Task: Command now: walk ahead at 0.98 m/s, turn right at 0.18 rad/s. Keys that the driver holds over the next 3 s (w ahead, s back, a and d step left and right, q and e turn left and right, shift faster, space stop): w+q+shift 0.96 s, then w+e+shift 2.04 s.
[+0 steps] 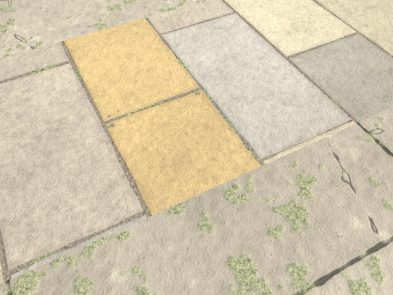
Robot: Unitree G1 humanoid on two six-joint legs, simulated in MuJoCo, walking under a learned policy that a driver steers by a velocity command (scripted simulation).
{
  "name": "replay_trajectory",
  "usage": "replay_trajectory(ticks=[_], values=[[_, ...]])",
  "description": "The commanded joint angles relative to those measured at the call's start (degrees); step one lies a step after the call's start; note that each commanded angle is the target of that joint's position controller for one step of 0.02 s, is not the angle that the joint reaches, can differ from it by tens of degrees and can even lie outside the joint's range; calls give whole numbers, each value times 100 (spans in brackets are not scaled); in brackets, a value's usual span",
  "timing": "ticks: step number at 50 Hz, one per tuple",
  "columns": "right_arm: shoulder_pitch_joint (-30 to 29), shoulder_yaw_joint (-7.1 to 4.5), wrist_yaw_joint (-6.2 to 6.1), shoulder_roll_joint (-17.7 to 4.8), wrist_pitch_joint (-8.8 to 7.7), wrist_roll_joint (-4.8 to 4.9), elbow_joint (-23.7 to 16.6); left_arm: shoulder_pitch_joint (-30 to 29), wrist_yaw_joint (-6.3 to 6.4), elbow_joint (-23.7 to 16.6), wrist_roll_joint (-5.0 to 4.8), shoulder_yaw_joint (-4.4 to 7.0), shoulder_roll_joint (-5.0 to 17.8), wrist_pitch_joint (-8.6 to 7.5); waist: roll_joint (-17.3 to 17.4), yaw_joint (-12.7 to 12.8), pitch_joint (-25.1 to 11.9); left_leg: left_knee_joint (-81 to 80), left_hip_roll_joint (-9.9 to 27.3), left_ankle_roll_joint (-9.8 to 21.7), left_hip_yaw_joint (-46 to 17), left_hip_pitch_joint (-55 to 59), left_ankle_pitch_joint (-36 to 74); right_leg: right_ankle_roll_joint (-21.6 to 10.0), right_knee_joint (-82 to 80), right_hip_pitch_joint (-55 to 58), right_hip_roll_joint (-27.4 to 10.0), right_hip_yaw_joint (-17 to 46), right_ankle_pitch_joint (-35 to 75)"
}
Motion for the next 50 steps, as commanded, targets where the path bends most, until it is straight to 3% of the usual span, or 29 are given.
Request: replay_trajectory(ticks=[1, 3, 6, 9, 11, 12, 13, 14, 15, 16, 17, 18, 21, 23, 25, 28, 31, 33, 34, 35, 36, 37, 38, 39, 40, 42, 43, 46, 50], values=[[614, 92, 69, -22, -219, 133, 99, -231, -110, -685, 136, -204, -226, 17, 603, 207, 192, -2011, 1522, 979, -2566, 805, -767, 116, -422, -1552, -588, 395, 14], [728, 68, 66, -195, -246, 191, 97, -838, -139, -1006, 198, -267, -100, 1, 454, 240, 442, -2309, 1469, 1144, -2338, 732, -272, 313, -1085, -1963, -822, 35, 464], [622, -17, 83, -496, -250, 234, -35, -1601, -265, -1262, 27, -428, -165, -82, 363, 165, 592, -2729, 978, 910, -1409, -380, 850, 526, -3127, -217, -573, -479, 1406], [1017, -83, 122, -853, -232, 307, 36, -1819, -191, -1273, -40, -382, 52, -104, 452, 38, 460, -2554, 1173, 879, -1423, 276, 2273, 518, -3739, 506, -300, -669, 1609], [1251, -92, 119, -988, -176, 304, 137, -1234, -36, -1088, 18, -244, 329, -144, 504, 300, -142, -1158, 1117, 722, -1257, 1061, 4104, 410, -4171, 1299, 4, -680, 1049], [1252, -110, 106, -1051, -137, 315, 153, -328, 56, -808, 65, -151, 472, -168, 490, 727, -676, 116, 913, 633, -1133, 831, 4273, 357, -4275, 2429, 97, -727, 880], [1091, -87, 110, -930, -138, 333, 70, 615, 181, -619, 152, -19, 766, -198, 492, 1202, -1173, 1637, 640, 560, -1122, -259, 3139, 288, -4125, 3828, -561, -214, 483], [1200, 87, 94, -52, -155, 359, -195, 1444, 283, -554, 341, 113, 1278, -206, -710, 1195, -2048, 3769, 192, 489, -856, -1607, -658, 142, -4473, 5097, -2404, 1996, -1670], [1391, 85, 58, -84, -113, 582, -444, 1349, 253, -591, 248, 158, 1355, -131, -1357, 935, -2520, 4917, 57, 552, -934, -2365, -1108, -152, -5659, 4929, -3066, 4251, -2626], [916, 40, 28, -304, -26, 469, -424, 766, 228, -600, 160, 92, 851, -106, -715, 734, -1489, 5116, 437, 563, -917, -2803, -484, -141, -5784, 4176, -2715, 3581, -2749], [529, 56, 78, -242, 23, 363, -438, 456, 205, -584, 94, 8, 427, -139, -284, 667, -757, 4850, 609, 512, -860, -2849, -150, -93, -5773, 3414, -2452, 2585, -1777], [403, 53, 132, -157, 85, 311, -422, 343, 190, -509, 102, -16, 278, -166, -132, 502, -446, 4665, 730, 446, -862, -2682, -73, -11, -5888, 2891, -2224, 1915, -860], [162, 70, 264, 113, 369, 149, -580, 499, 175, -159, -81, -79, -15, -305, -336, 136, -1, 4422, 990, 350, -805, -2628, -28, 173, -6153, 2246, -1914, 559, 564], [-270, 95, 340, 164, 461, 113, -791, 609, 156, 2, -153, -93, -100, -369, -214, 81, 142, 4343, 1002, 339, -659, -2939, 364, 259, -6324, 2273, -1784, -194, 1356], [-765, 161, 414, 162, 450, 114, -1085, 542, 160, 86, -131, -89, -58, -425, -302, -26, 378, 3767, 1001, 374, -479, -2888, 1012, 332, -6454, 2046, -1621, -924, 2193], [-1428, 225, 534, -1, 433, 132, -1326, 546, 226, 174, -109, -48, 212, -431, 20, -28, 673, 2208, 749, 575, 119, -2205, 1733, 503, -6773, 1936, -1320, -1783, 2821], [-1502, 232, 560, -174, 415, 150, -1331, 953, 328, 235, -102, 29, 711, -344, -79, -107, 441, 1424, 86, 851, 797, -1209, 1637, 661, -6022, 2600, -1372, -2104, 6148], [-382, 108, 468, -529, 410, 173, -1057, 801, 425, 139, -44, 136, 1113, -149, -396, -792, -261, 1376, -265, 1046, 770, -10, 1029, 663, -4363, 2879, -1612, -2017, 7720], [751, -26, 389, -780, 405, 166, -742, 528, 437, 15, -13, 180, 1227, -43, -431, -1325, -776, 1285, -351, 1217, 520, 1183, 704, 554, -2923, 2513, -1716, -1862, 7664], [1641, -201, 251, -1052, 408, 172, -398, 437, 387, -44, 25, 191, 1187, 21, -58, -1598, -1136, 913, -378, 1360, 72, 2554, 275, 545, -949, 1592, -1421, -1813, 5780], [1105, -341, 127, -1441, 486, 293, -392, 331, 267, -210, 79, 6, 375, -23, 1402, -981, -543, 712, 380, 1534, -1260, 2981, 460, 693, 1332, -310, -244, -1692, -479], [768, -417, 135, -2049, 541, 95, -730, 820, 248, -917, -59, -91, 283, -141, 1752, -315, -1665, -213, 1494, 2730, -4303, 4569, 342, 896, 2622, -2230, 80, -527, -1405], [842, -436, 56, -1818, 573, 119, -868, 245, 249, -1026, -22, -126, 556, -308, 719, -649, -1644, -1349, 1766, 2673, -5159, 4332, -990, 843, 2300, -2722, -196, 79, -911], [681, -357, -4, -1445, 531, 149, -760, 69, 247, -991, -37, -136, 640, -372, 63, -383, -641, -1703, 1660, 2364, -4850, 3250, -1166, 807, 1569, -2638, -486, 124, -560], [509, -291, -14, -1235, 449, 177, -692, -45, 259, -986, 30, -157, 573, -340, -286, -66, -228, -1722, 1428, 2143, -4375, 2299, -695, 837, 973, -2197, -693, 110, -479], [261, -175, -40, -976, 262, 224, -728, 113, 259, -913, 207, -202, 483, -69, -444, 346, 154, -1772, 951, 1984, -3518, 857, 176, 1009, 298, -1367, -908, 102, -593], [258, -135, -20, -895, 186, 250, -724, 78, 245, -941, 224, -218, 412, 50, -414, 425, 236, -1825, 761, 1957, -3235, 405, 349, 1096, -93, -1154, -983, 47, -704], [349, -145, 17, -925, 62, 269, -716, -933, 154, -1405, 136, -331, 147, 130, -157, 226, 566, -2045, 271, 1769, -2638, -425, 954, 1210, -1656, -806, -959, -304, 324], [776, -155, 83, -881, 14, 371, -527, -1462, 56, -1499, -22, -434, -49, 68, 292, -252, 263, -1964, 156, 1273, -2198, 191, 2510, 905, -3526, -3, -574, -649, 2428]])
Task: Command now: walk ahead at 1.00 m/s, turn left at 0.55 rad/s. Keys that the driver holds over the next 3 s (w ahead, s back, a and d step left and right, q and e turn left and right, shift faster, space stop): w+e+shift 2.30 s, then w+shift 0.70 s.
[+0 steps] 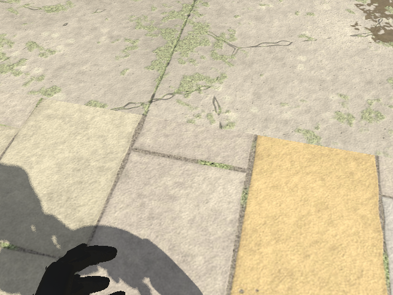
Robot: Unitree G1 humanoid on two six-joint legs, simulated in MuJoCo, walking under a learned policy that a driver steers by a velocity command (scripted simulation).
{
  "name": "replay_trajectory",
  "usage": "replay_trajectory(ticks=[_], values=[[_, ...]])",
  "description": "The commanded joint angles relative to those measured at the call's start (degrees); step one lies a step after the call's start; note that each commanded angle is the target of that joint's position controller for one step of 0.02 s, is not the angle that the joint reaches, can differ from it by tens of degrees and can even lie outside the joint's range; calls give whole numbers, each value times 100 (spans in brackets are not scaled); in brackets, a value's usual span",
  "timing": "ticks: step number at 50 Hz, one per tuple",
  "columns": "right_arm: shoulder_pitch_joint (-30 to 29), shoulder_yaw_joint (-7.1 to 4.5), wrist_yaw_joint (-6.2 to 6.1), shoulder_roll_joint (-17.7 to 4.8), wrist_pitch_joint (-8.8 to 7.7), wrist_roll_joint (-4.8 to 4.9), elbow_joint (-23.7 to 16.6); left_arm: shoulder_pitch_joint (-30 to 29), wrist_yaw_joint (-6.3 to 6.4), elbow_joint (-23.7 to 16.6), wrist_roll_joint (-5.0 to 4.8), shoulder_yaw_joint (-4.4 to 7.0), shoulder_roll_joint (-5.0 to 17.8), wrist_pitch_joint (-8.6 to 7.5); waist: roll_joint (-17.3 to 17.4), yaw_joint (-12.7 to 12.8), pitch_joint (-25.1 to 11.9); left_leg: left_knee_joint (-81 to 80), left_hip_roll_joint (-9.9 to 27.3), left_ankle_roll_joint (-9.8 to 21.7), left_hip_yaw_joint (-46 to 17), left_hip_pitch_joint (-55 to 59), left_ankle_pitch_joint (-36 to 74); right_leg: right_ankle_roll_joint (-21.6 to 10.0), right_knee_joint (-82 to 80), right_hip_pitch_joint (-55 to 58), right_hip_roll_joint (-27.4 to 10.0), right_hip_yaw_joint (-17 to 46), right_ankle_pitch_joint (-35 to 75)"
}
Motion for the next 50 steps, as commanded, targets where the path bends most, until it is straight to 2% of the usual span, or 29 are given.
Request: replay_trajectory(ticks=[1, 4, 6, 7, 8, 9, 10, 12, 15, 17, 19, 22, 24, 26, 27, 28, 29, 30, 31, 32, 33, 35, 37, 41, 43, 46, 48, 49, 50], values=[[-116, -173, 9, -758, -216, 77, -294, -327, -48, -278, -84, 62, 336, -75, 130, -2, 116, -945, 1274, 362, -829, -1164, 3160, -257, -1050, 1717, 452, -736, 1422], [-17, -186, -56, -1017, -276, -49, -144, -274, 20, -234, -88, 214, 692, -101, 349, 31, -82, -381, 1643, 87, -585, 353, 5223, -665, -1634, 1739, 765, -909, 731], [-176, -238, -131, -1278, -202, -243, -100, 1122, 110, 167, -175, 433, 1093, -102, 642, 783, -852, 1266, 1811, -115, -325, 965, 6957, -914, -1572, 2717, 1134, -977, -390], [-538, -227, -159, -1218, -143, -325, -159, 2382, 187, 529, -192, 541, 1260, -71, 596, 1505, -1272, 2767, 1662, -194, -25, 353, 6664, -1058, -1565, 3937, 986, -931, -653], [-630, -103, -169, -774, -163, -281, -333, 3437, 254, 754, -97, 681, 1650, -40, -103, 1878, -1858, 5203, 1202, -328, 376, -1111, 4739, -1457, -1286, 5400, 121, 358, -2204], [-29, 48, -25, -205, -275, -22, -557, 3178, 127, 907, -87, 774, 1925, -16, -2406, 1018, -2170, 6711, 98, -711, 437, -3279, -411, -2250, -2663, 6464, -992, 4235, -2815], [-430, 122, -83, -471, -299, -184, -580, 2394, -1, 726, -139, 730, 1431, 5, -1200, 934, -1352, 6763, 679, -562, 217, -4227, -275, -2324, -3047, 6087, -888, 4533, -3158], [-1453, 172, -45, -582, -352, -317, -813, 2238, -46, 829, -200, 650, 950, -24, 250, 884, -480, 5870, 1210, -622, 202, -4085, 157, -2100, -3122, 4661, -540, 3210, -2294], [-1706, 311, 39, -318, -184, -521, -1153, 2493, 24, 1199, -223, 570, 838, -118, -74, 462, 47, 4770, 1483, -880, 312, -3798, -129, -1959, -3402, 3469, 53, 2469, -1615], [-2067, 389, 82, -309, -128, -494, -1375, 2517, 35, 1194, -250, 616, 991, -163, -161, 444, 252, 3999, 1598, -1058, 508, -3752, -18, -2060, -3710, 2899, 143, 2225, -1317], [-2771, 487, 154, -240, -153, -355, -1664, 2383, 38, 1114, -254, 671, 1053, -168, -207, 555, 452, 2786, 1558, -1195, 730, -3161, 889, -1923, -4005, 2190, 404, 1861, -1032], [-3163, 530, 172, -168, -160, -216, -1768, 2483, -26, 1125, -366, 764, 1238, -203, -280, 793, 275, 1792, 1312, -1204, 915, -1983, 2187, -1626, -4049, 1998, 485, 1686, 137], [-3222, 479, 101, -303, -176, -220, -1789, 2673, -17, 1187, -394, 796, 1293, -188, -275, 882, 126, 1397, 1237, -1146, 862, -1904, 2162, -1469, -3621, 2698, 413, 1731, 915], [-2828, 367, 3, -512, -211, -236, -1684, 2779, 40, 1237, -357, 821, 1392, -147, -245, 718, -279, 1050, 1027, -1038, 877, -1325, 1457, -1265, -2647, 3281, 405, 1708, 2176], [-2141, 271, -69, -666, -242, -247, -1493, 2728, 33, 1246, -342, 845, 1513, -143, -126, 361, -756, 953, 960, -949, 928, -478, 1126, -1140, -1621, 3291, 599, 1518, 2728], [-1150, 146, -176, -900, -280, -288, -1294, 2518, 5, 1181, -343, 847, 1502, -178, -84, -164, -1280, 1096, 1423, -803, 572, 846, 739, -1025, -250, 2550, 828, 1393, 2202], [203, -39, -310, -1366, -278, -410, -1159, 2341, 33, 983, -311, 678, 865, -255, 630, -626, -2191, 985, 2942, -595, -939, 2175, -1374, -1045, 1629, 1695, 1101, 926, -162], [-156, -126, -279, -1699, -209, -446, -1145, 2852, 44, 639, -549, 512, 439, -206, 2297, -28, -2883, -185, 4143, -31, -4006, 2828, -2920, -923, 3102, 270, 1432, 326, -2537], [-688, -99, -261, -1139, -149, -397, -1227, 2405, 97, 818, -371, 529, 801, -77, 1238, -15, -1838, -373, 3819, -25, -3686, 2021, -3241, -977, 3426, -414, 883, 142, -1950], [-931, 14, -234, -663, -156, -350, -1207, 1894, 45, 796, -251, 560, 884, -19, 582, -45, -1112, -277, 3524, -123, -2583, 1350, -2213, -958, 3220, -472, 686, 34, -1559], [-946, 58, -200, -468, -169, -370, -1073, 1643, -24, 768, -206, 555, 802, 27, 204, 41, -642, -367, 3301, -177, -1769, 733, -957, -907, 3019, -343, 519, 1, -1420], [-761, 84, -186, -365, -253, -297, -765, 1422, -165, 613, -100, 510, 555, 185, 523, 277, -221, -536, 3008, -334, -701, 96, 183, -840, 2810, -242, 293, -24, -1440], [-618, 105, -109, -205, -351, -146, -522, 1024, -242, 363, -95, 449, 398, 316, 577, 398, -32, -682, 2930, -452, 17, 1, 1198, -823, 2734, -524, 149, -101, -1351], [-968, 85, -102, -328, -448, -140, -362, 287, -395, -125, -102, 334, 436, 327, 535, 700, 269, -1081, 2567, -677, 1517, -502, 2423, -836, 1673, -285, 170, -427, -133], [-882, 57, -118, -487, -456, -142, -251, -119, -487, -225, -110, 279, 471, 319, 248, 652, 508, -1312, 2325, -799, 2149, -694, 2972, -977, 573, 385, 380, -988, 365], [-422, -31, -178, -936, -393, -144, -152, -71, -477, -134, -125, 287, 605, 291, 369, 752, 258, -464, 2358, -950, 2484, -53, 6568, -1286, -102, 1406, 1045, -1665, 202], [-574, -133, -255, -1319, -210, -181, -240, 1156, -378, 197, -126, 435, 945, 260, 628, 1503, -488, 1343, 2625, -932, 2389, 63, 7914, -1512, -167, 2792, 1372, -1565, -346], [-838, -152, -258, -1380, -119, -202, -371, 2378, -284, 565, -122, 587, 1205, 235, 616, 2041, -1023, 2908, 2703, -847, 2246, -494, 7640, -1717, -390, 4197, 1449, -1247, -537], [-821, -136, -194, -1195, -73, -272, -377, 2928, -122, 868, -159, 764, 1470, 250, 48, 2072, -1176, 4967, 2163, -917, 2221, -1683, 4090, -1862, -736, 5467, 1325, -697, -903]])
Over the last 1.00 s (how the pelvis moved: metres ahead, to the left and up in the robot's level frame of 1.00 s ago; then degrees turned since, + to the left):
0.85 0.19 0.00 44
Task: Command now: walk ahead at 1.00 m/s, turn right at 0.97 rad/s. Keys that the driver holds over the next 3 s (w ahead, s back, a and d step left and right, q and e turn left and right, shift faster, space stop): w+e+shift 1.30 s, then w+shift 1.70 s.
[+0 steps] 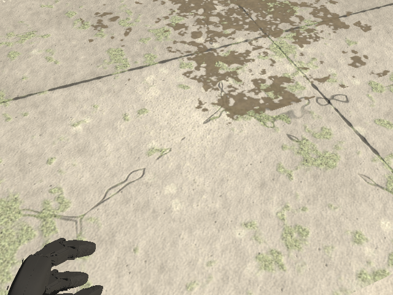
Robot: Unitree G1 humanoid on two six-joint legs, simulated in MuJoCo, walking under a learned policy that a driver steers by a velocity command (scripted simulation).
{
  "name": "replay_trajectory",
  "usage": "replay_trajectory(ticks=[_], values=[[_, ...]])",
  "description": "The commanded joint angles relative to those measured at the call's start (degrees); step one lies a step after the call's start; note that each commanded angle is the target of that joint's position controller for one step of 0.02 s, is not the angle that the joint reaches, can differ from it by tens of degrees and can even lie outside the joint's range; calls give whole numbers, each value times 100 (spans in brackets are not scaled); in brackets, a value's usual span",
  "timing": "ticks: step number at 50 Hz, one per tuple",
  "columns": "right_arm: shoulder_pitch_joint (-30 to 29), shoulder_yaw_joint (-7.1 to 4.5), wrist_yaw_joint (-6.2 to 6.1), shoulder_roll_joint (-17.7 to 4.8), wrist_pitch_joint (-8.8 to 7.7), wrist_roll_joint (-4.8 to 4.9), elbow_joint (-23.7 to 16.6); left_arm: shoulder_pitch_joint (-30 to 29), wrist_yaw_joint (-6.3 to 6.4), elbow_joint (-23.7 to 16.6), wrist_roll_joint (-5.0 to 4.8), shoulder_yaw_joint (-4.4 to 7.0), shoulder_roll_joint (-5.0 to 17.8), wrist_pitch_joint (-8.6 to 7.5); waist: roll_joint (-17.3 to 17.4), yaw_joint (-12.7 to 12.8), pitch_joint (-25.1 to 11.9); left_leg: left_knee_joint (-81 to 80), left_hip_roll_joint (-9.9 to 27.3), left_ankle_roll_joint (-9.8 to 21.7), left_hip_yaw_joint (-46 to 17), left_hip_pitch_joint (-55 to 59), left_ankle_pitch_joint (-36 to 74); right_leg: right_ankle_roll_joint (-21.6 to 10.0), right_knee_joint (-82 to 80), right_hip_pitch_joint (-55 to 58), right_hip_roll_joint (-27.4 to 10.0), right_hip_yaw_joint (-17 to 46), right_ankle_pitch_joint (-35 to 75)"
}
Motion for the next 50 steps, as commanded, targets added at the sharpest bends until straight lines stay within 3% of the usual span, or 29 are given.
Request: replay_trajectory(ticks=[1, 2, 3, 4, 5, 7, 11, 14, 17, 18, 19, 20, 21, 22, 23, 25, 30, 33, 37, 39, 40, 42, 43, 44, 45, 46, 47, 48, 50], values=[[-1053, -67, 63, -406, -36, -177, -1014, 2608, 343, 677, -123, 615, 1537, 129, -1013, 1179, -753, 5853, -277, 274, -465, -4716, -624, -572, -104, 4805, -776, 2372, 324], [-917, -78, 70, -727, -148, 2, -1712, 2513, 346, 368, 11, 708, 1957, 202, -1071, 980, -2133, 6560, -494, 177, -1806, -6124, -626, -1665, -1488, 6208, -1643, 5069, -813], [-1480, -55, 70, -949, -280, -48, -1753, 2528, 406, 351, -31, 698, 1656, 209, -25, 1103, -1621, 6014, -141, 200, -2176, -6436, -79, -1429, -2346, 5669, -1729, 5475, -1612], [-1585, -26, 68, -935, -328, -31, -1723, 2351, 461, 464, -41, 628, 1364, 158, 434, 793, -656, 5326, 67, 200, -2160, -6293, 218, -1214, -2579, 4598, -1579, 5106, -1440], [-1689, 7, 47, -851, -285, -117, -1684, 2187, 489, 530, -51, 576, 1205, 67, 788, 517, -276, 4852, 232, 138, -2154, -5868, 139, -1084, -2591, 3699, -1317, 4656, -868], [-1410, 33, 42, -782, -28, -259, -1584, 1940, 515, 519, -70, 453, 947, -103, 897, 79, 25, 4110, 432, -43, -2176, -5095, -173, -1016, -2634, 2364, -932, 3865, -45], [-2592, 172, 145, -375, 125, -143, -2106, 1876, 436, 557, -100, 447, 876, -304, 548, 200, 443, 1956, 439, -182, -1849, -4225, 1099, -735, -3025, 885, -258, 3072, 113], [-2961, 207, 210, -315, 94, 38, -2167, 2012, 365, 618, -168, 529, 994, -334, 239, 488, 206, 615, 105, -38, -1758, -3290, 2696, -346, -2934, 1030, -148, 2965, 884], [-2886, 106, 162, -608, 69, 74, -2134, 2221, 402, 691, -177, 583, 1093, -296, 78, 536, -33, -134, -135, 85, -1881, -2861, 2444, -46, -2304, 2050, -342, 3268, 1798], [-2462, 14, 107, -814, 56, 73, -2004, 2203, 420, 693, -143, 610, 1219, -281, 91, 334, -335, -190, -316, 129, -1870, -2416, 1911, 84, -1674, 2368, -332, 3288, 2583], [-1608, -106, 34, -1042, 28, 73, -1805, 2064, 402, 692, -111, 636, 1391, -276, 243, -195, -842, -239, -417, 181, -1757, -1486, 1380, 237, -524, 2367, -193, 3106, 3089], [-391, -240, -85, -1319, 4, 20, -1551, 1804, 375, 629, -78, 584, 1234, -328, 333, -843, -1385, -55, -56, 280, -1954, -76, 803, 383, 1049, 1621, 46, 2870, 2725], [547, -366, -186, -1749, -37, -210, -1413, 1803, 407, 408, -125, 338, 290, -398, 1627, -963, -2041, -559, 1518, 498, -3842, 1257, -1628, 440, 3143, 245, 574, 2309, -891], [-226, -423, -112, -1982, -15, -232, -1509, 2332, 407, 79, -294, 191, 115, -373, 3041, -139, -2341, -1996, 2473, 867, -7009, 1173, -2635, 489, 4068, -882, 624, 1770, -2217], [-1063, -336, -80, -1306, 26, -171, -1688, 1947, 447, 295, -112, 209, 488, -249, 1767, -90, -1377, -2025, 2201, 969, -6483, 256, -3129, 459, 4284, -1210, 55, 1625, -1476], [-1289, -203, -32, -764, 61, -134, -1539, 1433, 281, 296, 38, 249, 605, -111, 607, -24, -531, -1905, 1699, 864, -4492, -933, -1323, 555, 3804, -989, -398, 1365, -970], [-878, -111, 111, -472, -196, 71, -875, 753, 20, -184, 58, 90, 155, 167, 722, 265, 112, -2331, 1325, 610, -2191, -1665, 1335, 664, 3460, -1243, -808, 1204, -374], [-1003, -106, 119, -524, -289, 32, -749, 245, -24, -427, 10, 50, 196, 184, 679, 419, 379, -2577, 1054, 510, -1080, -1886, 2403, 666, 2611, -1131, -753, 922, 453], [-514, -148, 56, -760, -283, 2, -470, -489, -147, -579, 17, -58, 72, 157, 457, 283, 777, -2597, 893, 259, -130, -1446, 4640, 329, 961, -620, -490, -32, 643], [-298, -189, -23, -981, -198, 21, -448, -384, -101, -449, 12, -24, 159, 128, 624, 389, 443, -2001, 879, 202, 47, -939, 7194, 142, 554, 90, 8, -477, 440], [-298, -234, -88, -1172, -128, 23, -456, -38, -62, -355, 11, 19, 266, 122, 821, 651, 172, -1426, 1027, 192, 28, -734, 8236, 57, 452, 525, 179, -490, 178], [-754, -333, -133, -1496, 64, -9, -627, 1870, 76, 200, -26, 258, 691, 89, 1033, 1619, -731, 934, 1289, 342, -184, -1177, 8928, -223, 360, 2554, 443, -168, -441], [-1015, -337, -82, -1434, 124, -32, -757, 2999, 219, 614, -53, 450, 922, 53, 748, 2019, -1153, 2860, 1118, 410, -254, -2272, 7182, -423, -188, 4180, 403, 357, -581], [-1160, -223, 44, -827, 116, -83, -937, 2595, 375, 648, -229, 632, 1273, 130, -598, 1472, -796, 5006, -79, 290, -294, -4030, 722, -623, -492, 4835, -344, 1722, -819], [-974, -150, 52, -734, -3, 49, -1689, 2226, 350, 319, 21, 707, 1865, 233, -1053, 937, -1656, 6549, -575, 35, -1341, -6098, -642, -1836, -1411, 6263, -1549, 4906, -1032], [-1523, -111, 53, -901, -174, 8, -1802, 2541, 423, 278, -2, 713, 1624, 238, 182, 1213, -1667, 6140, -237, 90, -2130, -6425, -173, -1690, -2234, 5969, -1744, 5480, -1501], [-1616, -65, 58, -848, -255, 32, -1776, 2432, 474, 472, -25, 657, 1349, 173, 616, 912, -741, 5377, 13, 137, -2187, -6319, 66, -1471, -2570, 4952, -1653, 5199, -1378], [-1708, -41, 46, -795, -236, -28, -1742, 2292, 501, 588, -31, 592, 1140, 72, 926, 572, -196, 4745, 205, 109, -2167, -5916, 34, -1266, -2649, 3963, -1388, 4702, -847], [-1463, -13, 41, -753, 10, -241, -1611, 1938, 549, 556, -45, 460, 883, -131, 958, 105, 66, 4073, 391, -39, -2185, -5119, -222, -1101, -2645, 2670, -928, 3888, -71]])
Over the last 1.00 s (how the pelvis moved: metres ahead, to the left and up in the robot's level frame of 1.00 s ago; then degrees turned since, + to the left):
0.90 -0.21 -0.04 -38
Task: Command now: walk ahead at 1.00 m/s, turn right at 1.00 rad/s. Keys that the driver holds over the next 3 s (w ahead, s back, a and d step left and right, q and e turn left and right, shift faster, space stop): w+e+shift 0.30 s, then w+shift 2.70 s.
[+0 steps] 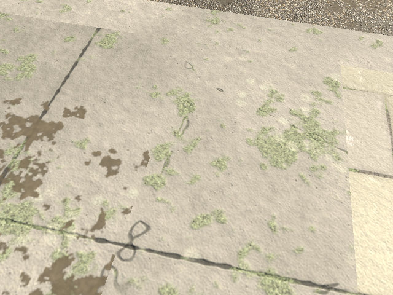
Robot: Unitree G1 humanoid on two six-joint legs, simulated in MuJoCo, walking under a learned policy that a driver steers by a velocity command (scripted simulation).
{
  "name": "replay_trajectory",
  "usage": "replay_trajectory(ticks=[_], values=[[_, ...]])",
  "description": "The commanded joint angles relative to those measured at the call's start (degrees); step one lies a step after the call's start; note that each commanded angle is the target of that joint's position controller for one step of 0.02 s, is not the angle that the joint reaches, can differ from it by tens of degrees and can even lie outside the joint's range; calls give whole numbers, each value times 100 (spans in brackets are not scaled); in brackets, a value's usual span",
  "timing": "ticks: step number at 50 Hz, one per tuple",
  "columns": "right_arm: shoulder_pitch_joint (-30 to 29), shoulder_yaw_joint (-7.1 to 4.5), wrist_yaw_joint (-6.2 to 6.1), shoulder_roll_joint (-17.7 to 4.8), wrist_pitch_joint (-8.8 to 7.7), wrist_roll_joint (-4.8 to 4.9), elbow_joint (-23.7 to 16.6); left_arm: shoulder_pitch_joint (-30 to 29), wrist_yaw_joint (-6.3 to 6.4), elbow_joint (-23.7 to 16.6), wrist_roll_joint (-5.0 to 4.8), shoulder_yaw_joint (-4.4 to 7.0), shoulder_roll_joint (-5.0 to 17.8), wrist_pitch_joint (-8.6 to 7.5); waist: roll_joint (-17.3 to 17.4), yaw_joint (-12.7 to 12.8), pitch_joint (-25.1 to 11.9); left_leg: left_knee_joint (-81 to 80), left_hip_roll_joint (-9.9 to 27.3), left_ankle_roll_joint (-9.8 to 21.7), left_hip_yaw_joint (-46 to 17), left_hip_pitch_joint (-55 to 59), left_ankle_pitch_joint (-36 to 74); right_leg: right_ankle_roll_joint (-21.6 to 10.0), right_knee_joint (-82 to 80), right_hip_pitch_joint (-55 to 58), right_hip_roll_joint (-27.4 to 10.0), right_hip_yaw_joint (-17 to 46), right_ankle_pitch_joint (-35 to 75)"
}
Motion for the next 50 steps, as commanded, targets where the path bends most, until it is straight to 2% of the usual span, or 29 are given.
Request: replay_trajectory(ticks=[1, 4, 6, 10, 11, 12, 13, 14, 15, 16, 17, 18, 21, 25, 29, 32, 33, 34, 35, 36, 37, 38, 39, 40, 41, 43, 46, 48, 50], values=[[177, -233, -9, -1038, 128, -162, -501, 26, 95, -409, -45, 186, 739, -350, 703, -286, -72, -904, 314, -177, -84, -1439, -470, -1087, -2211, 630, -1833, 3081, 795], [-906, -91, 92, -711, 178, -50, -947, -7, 37, -383, -46, 208, 779, -480, 409, -103, 273, -2559, 304, -291, 207, -780, 783, -835, -2531, -560, -1327, 2571, 861], [-1273, -27, 145, -586, 153, 80, -1049, 86, -21, -328, -71, 257, 837, -503, 178, 114, 174, -3582, 94, -214, 305, -88, 2133, -531, -2503, -698, -1140, 2388, 1430], [-1343, -120, 104, -891, 117, 150, -1048, 435, -24, -175, -141, 327, 981, -460, -76, 316, -175, -4655, -276, 1, 252, 562, 2334, -138, -1809, 470, -1360, 2656, 2781], [-991, -200, 54, -1081, 99, 141, -941, 430, -3, -164, -119, 350, 1088, -444, -68, 155, -447, -4764, -453, 57, 253, 970, 1894, -7, -1221, 793, -1350, 2676, 3576], [-228, -317, -16, -1319, 65, 145, -757, 321, -18, -160, -91, 383, 1276, -437, 40, -301, -944, -4842, -583, 125, 312, 1839, 1376, 147, -156, 844, -1244, 2531, 4102], [957, -450, -125, -1584, 36, 109, -510, 39, -48, -212, -74, 369, 1256, -480, 92, -1000, -1478, -4692, -292, 224, 185, 3256, 949, 301, 1340, 143, -1019, 2329, 3824], [2223, -587, -249, -1989, 7, -59, -297, -171, -16, -429, -34, 141, 400, -565, 1032, -1346, -2221, -4875, 1139, 357, -1271, 4553, -1114, 328, 3454, -887, -646, 1852, 617], [1535, -659, -187, -2360, 22, -157, -375, 501, -11, -802, -303, -30, 0, -546, 2897, -474, -2789, -6406, 2466, 871, -4753, 4922, -2437, 473, 4644, -2318, -342, 1188, -1371], [747, -599, -137, -1692, 65, -83, -528, 94, 43, -562, -71, -29, 420, -436, 1627, -463, -1748, -6580, 2091, 977, -4526, 3986, -3115, 422, 4878, -2790, -955, 1046, -638], [474, -492, -100, -1254, 77, -29, -492, -246, -36, -549, 45, 6, 532, -385, 924, -429, -1143, -6424, 1782, 979, -3388, 3297, -2386, 448, 4580, -2754, -1216, 899, -191], [469, -447, -57, -1041, 70, -57, -333, -448, -122, -551, 99, -12, 454, -347, 413, -367, -749, -6417, 1505, 961, -2577, 2691, -1286, 493, 4338, -2579, -1378, 847, -30], [819, -354, 37, -788, -107, 39, 221, -735, -315, -780, 140, -151, 18, -211, 585, -98, -255, -6664, 1137, 913, -1373, 1858, 115, 570, 3893, -2474, -1522, 1021, -155], [813, -364, 120, -947, -269, 125, 473, -1546, -390, -1214, 141, -246, 85, -190, 569, 101, 172, -7317, 1020, 960, -110, 1546, 1548, 667, 2638, -2736, -1500, 945, 660], [1131, -380, 132, -1177, -280, 190, 718, -2315, -540, -1413, 114, -370, 15, -253, 325, -34, 469, -8083, 852, 893, 921, 1169, 2847, 482, 772, -1315, -1373, -81, 1487], [1434, -445, 61, -1665, -203, 200, 911, -1874, -397, -1216, 175, -287, 232, -258, 704, 303, -104, -6842, 986, 836, 1293, 2243, 6763, 219, 420, -369, -849, -495, 805], [1392, -468, 12, -1834, -134, 180, 936, -1042, -314, -983, 189, -200, 399, -267, 891, 760, -628, -5642, 1047, 807, 1350, 2330, 7657, 111, 400, 487, -672, -463, 390], [1192, -463, -33, -1866, -52, 212, 886, 225, -220, -567, 171, -88, 568, -280, 837, 1404, -1232, -4041, 909, 739, 1410, 1913, 7513, -3, -97, 1877, -649, -308, 479], [1253, -378, -33, -1503, -30, 167, 735, 1011, -105, -309, 235, 78, 1002, -272, 393, 1532, -1853, -1947, 612, 710, 1289, 679, 4981, -44, -51, 3387, -1491, 754, -607], [1784, -208, 119, -600, -43, 210, 417, 676, -5, -379, 271, 175, 1495, -261, -1171, 584, -2341, 106, -308, 552, 855, -1361, -746, -354, -693, 4461, -3154, 3686, -2002], [1193, -305, 70, -1164, -86, 244, 213, 784, 16, -434, 120, 215, 1408, -275, -648, 928, -2685, 662, -462, 717, -87, -1928, -482, -452, -1507, 4406, -3269, 4915, -1887], [680, -315, 51, -1169, -116, 281, 101, 517, 57, -214, 80, 181, 1134, -316, -303, 698, -1490, 373, -157, 735, -10, -2345, 234, -396, -1657, 3616, -3006, 3872, -939], [606, -241, 66, -1004, -125, 248, 121, 351, 53, -117, 48, 135, 873, -383, -25, 455, -786, -80, 29, 692, 73, -2156, 470, -377, -1772, 2645, -2810, 3193, -145], [625, -218, 91, -929, -69, 170, 186, 119, 49, -97, 64, 90, 668, -445, 140, 184, -532, -437, 186, 637, 46, -1802, 505, -253, -1886, 1946, -2550, 2719, 203], [852, -194, 141, -845, 21, 90, 257, 4, 62, -60, 50, 18, 454, -479, 76, -76, -454, -689, 277, 571, 27, -1415, 506, -195, -2077, 1393, -2369, 2358, 315], [636, -176, 232, -718, 153, 20, 198, 166, 59, 92, -34, -53, 205, -576, -97, -184, -203, -1192, 405, 424, 76, -1393, 309, -278, -2426, 987, -2240, 2066, 558], [-626, -95, 295, -594, 175, 23, -261, 422, 0, 268, -98, -31, 273, -676, -83, -2, 438, -2413, 451, 305, 446, -1873, 1264, -260, -3040, 677, -1940, 1383, 1223], [-1040, -23, 358, -514, 112, 91, -404, 405, -43, 301, -145, -28, 297, -748, -9, 6, 463, -3609, 272, 372, 657, -1143, 2384, -98, -3207, 388, -1677, 832, 2019], [-1313, 5, 402, -501, 73, 173, -458, 654, -38, 443, -216, 2, 498, -832, 31, 108, 433, -4282, 39, 561, 841, -349, 3336, -20, -3685, 481, -1912, 765, 2724]])
Over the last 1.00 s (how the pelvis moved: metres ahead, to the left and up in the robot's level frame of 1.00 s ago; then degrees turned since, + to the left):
0.80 -0.26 0.02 -59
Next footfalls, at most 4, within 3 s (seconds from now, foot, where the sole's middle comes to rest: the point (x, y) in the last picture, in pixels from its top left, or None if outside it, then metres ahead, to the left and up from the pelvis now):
0.26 left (141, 291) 0.47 0.18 -0.75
0.70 right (250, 215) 0.75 -0.20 -0.75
1.14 left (259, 120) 1.23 -0.29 -0.75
1.58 right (333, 82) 1.51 -0.69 -0.75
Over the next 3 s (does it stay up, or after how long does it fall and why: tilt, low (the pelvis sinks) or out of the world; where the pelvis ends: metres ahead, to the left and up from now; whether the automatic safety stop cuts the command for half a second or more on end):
stays up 1.71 -0.83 -0.01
